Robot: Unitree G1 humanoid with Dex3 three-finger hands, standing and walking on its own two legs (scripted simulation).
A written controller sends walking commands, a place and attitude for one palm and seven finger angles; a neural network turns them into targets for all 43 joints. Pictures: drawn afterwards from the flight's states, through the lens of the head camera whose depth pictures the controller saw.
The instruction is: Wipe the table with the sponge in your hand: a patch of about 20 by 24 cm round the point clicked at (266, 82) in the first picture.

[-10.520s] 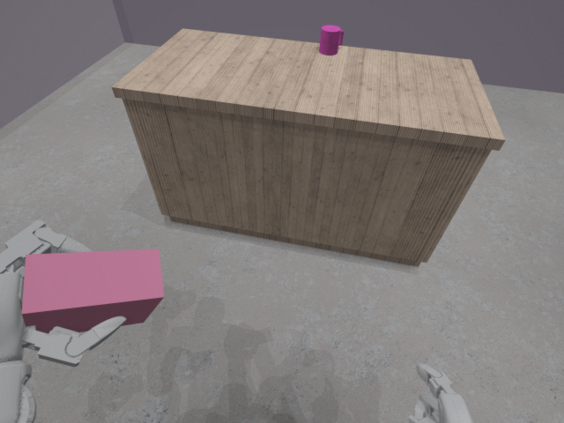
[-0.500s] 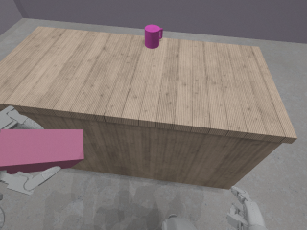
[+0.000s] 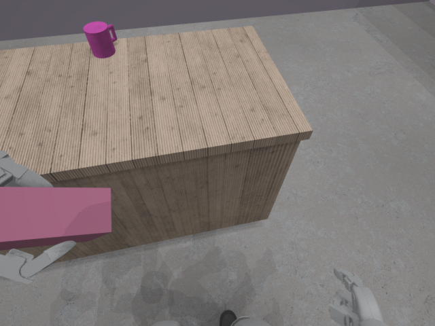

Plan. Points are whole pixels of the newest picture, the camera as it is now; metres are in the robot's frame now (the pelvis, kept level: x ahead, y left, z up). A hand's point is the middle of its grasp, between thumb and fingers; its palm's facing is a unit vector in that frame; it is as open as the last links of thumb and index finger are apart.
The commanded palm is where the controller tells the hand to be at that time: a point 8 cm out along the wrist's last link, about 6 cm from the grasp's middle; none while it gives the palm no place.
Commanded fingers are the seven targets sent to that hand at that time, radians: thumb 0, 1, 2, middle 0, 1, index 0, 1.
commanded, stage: turn to face it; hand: left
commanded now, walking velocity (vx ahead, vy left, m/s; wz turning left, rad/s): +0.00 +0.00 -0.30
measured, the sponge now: (66, 218) +0.23 +0.21 +0.15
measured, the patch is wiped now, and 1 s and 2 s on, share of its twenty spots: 0.00 0.00 0.00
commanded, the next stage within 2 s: take the last steps up to it in 0.18 s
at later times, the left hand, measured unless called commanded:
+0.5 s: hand (94, 239) +0.20 +0.16 +0.17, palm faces +0.20 -0.84 -0.50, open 9.9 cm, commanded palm +0.14 +0.22 +0.18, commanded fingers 0.00 0.10 1.30 -1.20 -1.60 -1.20 -1.60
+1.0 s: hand (61, 244) +0.19 +0.19 +0.17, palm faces +0.33 -0.84 -0.44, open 9.9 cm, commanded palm +0.14 +0.25 +0.18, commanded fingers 0.00 0.10 1.30 -1.20 -1.60 -1.20 -1.60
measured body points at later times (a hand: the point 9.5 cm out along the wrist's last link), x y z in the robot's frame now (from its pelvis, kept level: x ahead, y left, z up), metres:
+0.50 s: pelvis -0.05 -0.03 +0.00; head -0.01 -0.05 +0.45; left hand +0.18 +0.20 +0.19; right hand +0.07 -0.28 -0.11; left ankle -0.06 +0.10 -0.68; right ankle -0.03 -0.13 -0.73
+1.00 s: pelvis -0.04 -0.02 +0.00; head -0.02 -0.04 +0.44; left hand +0.17 +0.24 +0.19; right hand +0.11 -0.25 -0.11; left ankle -0.05 +0.09 -0.69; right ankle -0.04 -0.12 -0.73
